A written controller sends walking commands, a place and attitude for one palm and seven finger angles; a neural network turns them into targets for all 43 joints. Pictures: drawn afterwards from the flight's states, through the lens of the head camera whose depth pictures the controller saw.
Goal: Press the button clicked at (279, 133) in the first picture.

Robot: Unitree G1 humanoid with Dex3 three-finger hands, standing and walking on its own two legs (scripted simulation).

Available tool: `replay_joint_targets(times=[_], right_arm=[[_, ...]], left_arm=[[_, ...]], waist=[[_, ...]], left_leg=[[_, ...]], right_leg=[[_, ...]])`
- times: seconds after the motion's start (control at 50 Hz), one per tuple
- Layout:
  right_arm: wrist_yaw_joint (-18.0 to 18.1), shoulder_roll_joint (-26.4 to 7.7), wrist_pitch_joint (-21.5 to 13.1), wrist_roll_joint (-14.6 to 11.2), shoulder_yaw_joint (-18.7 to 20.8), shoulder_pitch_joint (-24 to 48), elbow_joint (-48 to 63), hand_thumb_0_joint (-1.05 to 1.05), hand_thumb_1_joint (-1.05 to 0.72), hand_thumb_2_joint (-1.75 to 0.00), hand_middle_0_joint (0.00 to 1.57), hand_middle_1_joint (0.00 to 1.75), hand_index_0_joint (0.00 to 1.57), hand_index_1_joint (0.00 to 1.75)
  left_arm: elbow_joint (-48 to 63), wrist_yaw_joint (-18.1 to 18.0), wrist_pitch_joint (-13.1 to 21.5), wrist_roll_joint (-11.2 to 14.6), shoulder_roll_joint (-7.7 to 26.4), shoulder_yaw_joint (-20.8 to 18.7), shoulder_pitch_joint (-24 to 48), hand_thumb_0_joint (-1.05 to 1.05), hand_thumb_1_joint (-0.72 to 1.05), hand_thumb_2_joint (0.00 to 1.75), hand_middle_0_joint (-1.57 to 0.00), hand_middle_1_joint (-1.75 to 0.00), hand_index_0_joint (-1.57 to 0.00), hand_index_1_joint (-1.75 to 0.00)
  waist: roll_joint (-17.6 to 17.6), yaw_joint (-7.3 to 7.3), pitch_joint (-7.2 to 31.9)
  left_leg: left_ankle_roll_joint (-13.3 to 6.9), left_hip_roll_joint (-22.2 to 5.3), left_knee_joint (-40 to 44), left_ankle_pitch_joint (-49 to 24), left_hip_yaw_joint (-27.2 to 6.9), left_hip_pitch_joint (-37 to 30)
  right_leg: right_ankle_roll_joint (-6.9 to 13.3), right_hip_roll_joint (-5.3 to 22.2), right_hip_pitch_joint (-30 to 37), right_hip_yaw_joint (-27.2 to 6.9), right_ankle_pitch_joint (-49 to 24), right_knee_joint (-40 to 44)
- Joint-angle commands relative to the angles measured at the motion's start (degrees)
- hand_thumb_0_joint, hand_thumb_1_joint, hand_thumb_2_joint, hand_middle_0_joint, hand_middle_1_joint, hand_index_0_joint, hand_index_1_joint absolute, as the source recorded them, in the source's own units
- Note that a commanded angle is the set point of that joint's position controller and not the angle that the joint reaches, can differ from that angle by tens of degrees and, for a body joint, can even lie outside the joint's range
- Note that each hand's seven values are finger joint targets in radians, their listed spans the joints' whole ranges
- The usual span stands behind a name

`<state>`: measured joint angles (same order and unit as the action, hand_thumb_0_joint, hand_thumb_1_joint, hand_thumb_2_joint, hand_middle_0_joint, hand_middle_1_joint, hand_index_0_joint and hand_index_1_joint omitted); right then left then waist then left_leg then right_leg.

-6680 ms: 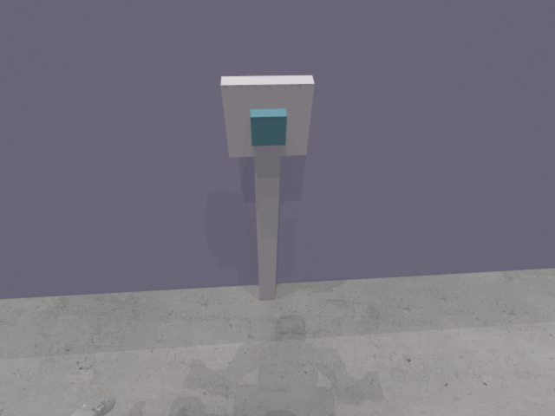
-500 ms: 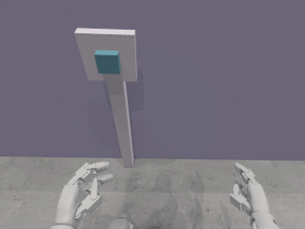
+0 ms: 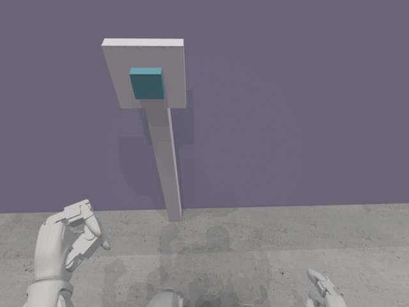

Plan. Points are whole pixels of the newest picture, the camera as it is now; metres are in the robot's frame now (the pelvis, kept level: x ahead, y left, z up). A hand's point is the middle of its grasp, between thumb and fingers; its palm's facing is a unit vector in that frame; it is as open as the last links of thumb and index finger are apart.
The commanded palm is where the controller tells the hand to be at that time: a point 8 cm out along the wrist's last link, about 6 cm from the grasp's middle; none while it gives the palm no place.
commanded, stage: raise the hand and make a fist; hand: left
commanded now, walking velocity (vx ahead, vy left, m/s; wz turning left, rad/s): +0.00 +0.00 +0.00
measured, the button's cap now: (148, 82) +0.55 +0.16 +0.14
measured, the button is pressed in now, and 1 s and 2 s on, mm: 0 0 0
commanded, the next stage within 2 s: aim a knuckle at the button in 1.06 s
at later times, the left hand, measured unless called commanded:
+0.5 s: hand (90, 213) +0.24 +0.20 +0.11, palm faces +0.06 -1.00 -0.05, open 3.1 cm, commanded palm +0.21 +0.26 +0.12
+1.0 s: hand (88, 202) +0.25 +0.19 +0.13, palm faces +0.13 -0.99 -0.05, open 3.2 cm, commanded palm +0.22 +0.25 +0.14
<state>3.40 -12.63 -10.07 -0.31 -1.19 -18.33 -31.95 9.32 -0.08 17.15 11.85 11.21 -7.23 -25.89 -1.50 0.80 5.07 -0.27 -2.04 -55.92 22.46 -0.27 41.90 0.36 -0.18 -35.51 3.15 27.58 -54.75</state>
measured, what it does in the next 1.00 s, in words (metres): stands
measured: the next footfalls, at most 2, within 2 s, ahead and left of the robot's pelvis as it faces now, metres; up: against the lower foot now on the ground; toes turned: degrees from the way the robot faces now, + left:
none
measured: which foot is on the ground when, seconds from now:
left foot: down 0.00-1.00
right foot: down 0.00-1.00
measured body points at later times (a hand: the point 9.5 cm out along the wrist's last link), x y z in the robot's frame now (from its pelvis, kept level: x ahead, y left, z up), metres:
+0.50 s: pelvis +0.02 +0.00 +0.02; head +0.04 +0.00 +0.47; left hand +0.23 +0.25 +0.12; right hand +0.23 -0.20 -0.04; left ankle +0.06 +0.11 -0.68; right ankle +0.00 -0.12 -0.68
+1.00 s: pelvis +0.02 -0.02 +0.03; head +0.03 -0.03 +0.48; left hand +0.24 +0.25 +0.14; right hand +0.20 -0.25 -0.04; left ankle +0.06 +0.11 -0.68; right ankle +0.00 -0.12 -0.68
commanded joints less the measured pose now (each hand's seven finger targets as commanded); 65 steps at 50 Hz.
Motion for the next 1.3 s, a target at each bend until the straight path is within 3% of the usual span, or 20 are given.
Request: replay_joint_targets(times=[0.0,0.08,0.14,0.2,0.3,0.36,0.4,0.5,0.56,0.68,0.74,0.8,0.88,0.94,0.98,1.02,1.08,1.14,1.2,1.28], right_arm=[[-0.7,-7.6,-5.2,0.1,2.7,7.6,9.3,0.00,-0.90,-0.90,0.20,0.30,0.20,0.30],[0.8,-8.8,-5.6,-1.1,3.2,7.3,10.2,0.00,-0.90,-0.90,0.20,0.30,0.20,0.30],[1.4,-8.0,-5.0,-1.3,3.0,8.3,10.3,0.00,-0.90,-0.90,0.20,0.30,0.20,0.30],[1.3,-7.1,-4.6,-0.9,2.4,8.5,10.2,0.00,-0.90,-0.90,0.20,0.30,0.20,0.30],[0.4,-7.5,-4.4,-0.8,1.7,7.7,9.5,0.00,-0.90,-0.90,0.20,0.30,0.20,0.30],[0.7,-8.0,-4.5,-1.3,1.7,7.5,9.7,0.00,-0.90,-0.90,0.20,0.30,0.20,0.30],[1.1,-8.2,-4.2,-1.5,1.5,8.1,9.7,0.00,-0.90,-0.90,0.20,0.30,0.20,0.30],[1.8,-7.6,-4.5,-1.4,0.9,9.2,9.3,0.00,-0.90,-0.90,0.20,0.30,0.20,0.30],[1.5,-7.2,-5.3,-1.6,0.7,9.2,8.5,0.00,-0.90,-0.90,0.20,0.30,0.20,0.30],[1.7,-8.2,-6.2,-2.3,1.0,8.9,7.6,0.00,-0.90,-0.90,0.20,0.30,0.20,0.30],[1.9,-8.6,-6.3,-2.4,1.3,9.4,8.1,0.00,-0.90,-0.90,0.20,0.30,0.20,0.30],[1.8,-8.4,-6.2,-1.9,1.3,9.6,8.3,0.00,-0.90,-0.90,0.20,0.30,0.20,0.30],[1.3,-7.6,-6.7,-1.7,1.3,9.6,7.8,0.00,-0.90,-0.90,0.20,0.30,0.20,0.30],[1.1,-7.6,-6.9,-1.6,1.3,9.3,7.2,0.00,-0.90,-0.90,0.20,0.30,0.20,0.30],[1.1,-7.8,-7.1,-1.8,1.3,9.4,7.0,0.00,-0.90,-0.90,0.20,0.30,0.20,0.30],[1.3,-8.3,-7.1,-2.0,1.4,9.5,7.2,0.00,-0.90,-0.90,0.20,0.30,0.20,0.30],[1.8,-8.2,-7.3,-2.1,1.4,9.7,7.5,0.00,-0.90,-0.90,0.20,0.30,0.20,0.30],[2.1,-8.0,-7.2,-1.9,1.2,10.0,7.5,0.00,-0.90,-0.90,0.20,0.30,0.20,0.30],[2.2,-8.0,-7.4,-1.8,1.1,9.9,6.0,0.00,-0.90,-0.90,0.20,0.30,0.20,0.30],[2.1,-8.0,-7.8,-1.8,1.1,9.3,5.0,0.00,-0.90,-0.90,0.20,0.30,0.20,0.30]], left_arm=[[11.9,4.8,8.7,-0.6,2.4,3.9,5.7,0.00,0.90,0.90,-1.30,-1.50,-1.30,-1.50],[10.9,9.4,3.2,2.3,7.0,-1.1,3.4,0.00,0.90,0.90,-1.30,-1.50,-1.30,-1.50],[13.7,8.0,0.0,3.0,9.6,-6.0,4.6,0.00,0.90,0.90,-1.30,-1.50,-1.30,-1.50],[16.7,5.2,0.0,3.4,9.7,-7.9,7.1,0.00,0.90,0.90,-1.30,-1.50,-1.30,-1.50],[13.0,6.8,-0.1,2.7,6.7,-3.8,9.0,0.00,0.90,0.90,-1.30,-1.50,-1.30,-1.50],[11.0,10.3,-2.9,3.1,7.8,-3.7,8.7,0.00,0.90,0.90,-1.30,-1.50,-1.30,-1.50],[9.1,12.0,-5.3,3.9,9.6,-5.6,9.0,0.00,0.90,0.90,-1.30,-1.50,-1.30,-1.50],[13.4,11.6,-6.0,5.9,14.1,-12.2,14.9,0.00,0.90,0.90,-1.30,-1.50,-1.30,-1.50],[13.4,11.2,-4.5,6.7,12.4,-12.1,16.6,0.00,0.90,0.90,-1.30,-1.50,-1.30,-1.50],[5.7,14.8,-7.2,7.1,9.8,-8.5,14.7,0.00,0.90,0.90,-1.30,-1.50,-1.30,-1.50],[5.3,16.0,-9.0,7.5,11.5,-9.9,14.1,0.00,0.90,0.90,-1.30,-1.50,-1.30,-1.50],[7.5,14.1,-8.2,7.1,14.4,-13.1,15.4,0.00,0.90,0.90,-1.30,-1.50,-1.30,-1.50],[10.7,11.2,-4.0,6.4,12.8,-13.1,17.8,0.00,0.90,0.90,-1.30,-1.50,-1.30,-1.50],[9.1,10.8,-2.3,5.7,11.4,-11.1,17.2,0.00,0.90,0.90,-1.30,-1.50,-1.30,-1.50],[7.2,11.6,-2.6,5.4,10.4,-9.3,16.4,0.00,0.90,0.90,-1.30,-1.50,-1.30,-1.50],[5.7,12.9,-3.7,5.7,11.1,-8.9,15.7,0.00,0.90,0.90,-1.30,-1.50,-1.30,-1.50],[6.7,13.6,-4.9,5.9,12.1,-10.0,15.9,0.00,0.90,0.90,-1.30,-1.50,-1.30,-1.50],[6.9,12.9,-5.0,6.4,12.9,-11.8,16.9,0.00,0.90,0.90,-1.30,-1.50,-1.30,-1.50],[6.2,11.6,-3.5,6.2,12.4,-10.9,24.8,0.00,0.90,0.90,-1.30,-1.50,-1.30,-1.50],[2.4,11.5,-2.6,5.1,10.0,-7.9,27.5,0.00,0.90,0.90,-1.30,-1.50,-1.30,-1.50]], waist=[[-2.0,1.33,7.1],[0.1,-0.67,10.4],[-1.6,-2.19,11.0],[-1.8,-2.51,9.6],[-2.5,-0.65,6.3],[-2.6,-0.99,7.5],[0.0,-1.44,6.5],[-1.2,-2.52,8.5],[-3.6,-2.44,7.9],[-0.9,-2.04,5.4],[1.1,-2.77,5.3],[2.3,-3.30,5.6],[-1.9,-2.92,6.3],[-1.7,-2.12,5.2],[-2.4,-1.87,3.9],[0.7,-1.86,3.6],[-0.3,-2.43,4.8],[1.9,-2.62,4.4],[2.4,-0.90,2.9],[-0.3,-0.61,4.7]], left_leg=[[-1.1,0.8,8.7,-3.8,-2.5,-11.3],[-1.2,1.5,10.8,-3.4,-2.3,-12.5],[-1.1,1.4,12.6,-6.2,-2.4,-15.1],[-0.8,1.3,13.3,-10.0,-2.8,-16.8],[-0.7,1.1,13.5,-12.1,-2.7,-18.3],[-0.8,1.4,14.4,-12.1,-2.3,-19.5],[-1.1,1.6,14.8,-11.8,-2.1,-18.9],[-1.0,2.0,16.1,-14.4,-1.9,-21.9],[-0.7,2.1,16.8,-15.2,-1.7,-23.4],[-1.0,2.4,17.9,-13.6,-1.2,-23.0],[-1.3,2.7,18.0,-13.4,-0.7,-22.1],[-1.2,2.6,18.5,-13.6,-0.9,-22.1],[-1.0,2.7,18.5,-13.3,-0.3,-24.2],[-1.1,2.6,18.3,-12.2,-0.2,-23.8],[-1.1,2.6,18.4,-10.7,-0.1,-23.2],[-1.3,2.7,18.2,-10.0,-0.1,-21.9],[-1.3,2.8,18.7,-10.1,-0.1,-22.5],[-1.4,2.7,19.0,-10.0,-0.3,-22.5],[-1.4,2.6,18.3,-9.5,-0.5,-22.7],[-1.3,2.7,18.3,-10.2,-0.4,-23.9]], right_leg=[[0.8,-1.5,-3.4,1.4,-4.9,8.5],[0.4,-1.1,1.5,0.9,-5.6,11.3],[0.6,-1.1,4.1,1.5,-8.7,11.5],[0.8,-1.6,5.3,2.1,-12.4,11.3],[0.8,-1.9,4.9,2.2,-15.0,12.5],[0.7,-1.6,6.9,1.8,-16.3,14.2],[0.5,-1.7,8.3,1.4,-16.9,15.5],[0.4,-1.6,11.5,1.1,-19.3,17.1],[0.6,-1.5,11.7,1.2,-20.0,17.7],[0.1,-1.2,12.0,0.6,-19.8,20.0],[-0.4,-0.6,13.3,-0.6,-20.3,21.2],[-0.4,-0.8,13.9,-0.7,-19.1,21.2],[-0.2,-0.8,12.7,-0.6,-18.2,20.9],[-0.2,-0.7,12.2,-0.9,-17.1,21.1],[-0.2,-0.7,11.5,-1.0,-15.6,21.6],[-0.6,-0.2,12.1,-2.2,-15.0,22.7],[-0.6,0.0,13.0,-2.3,-14.5,23.1],[-0.8,-0.1,13.0,-2.3,-14.0,23.4],[-0.9,-0.5,10.9,-2.3,-13.1,23.2],[-0.6,-0.4,10.4,-1.6,-15.1,22.0]])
